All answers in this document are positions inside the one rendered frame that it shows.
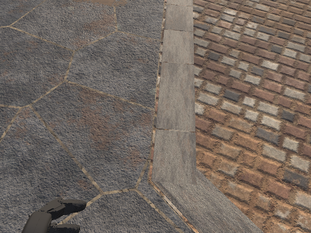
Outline robot left hand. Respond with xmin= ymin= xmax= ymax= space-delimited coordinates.
xmin=21 ymin=197 xmax=86 ymax=233

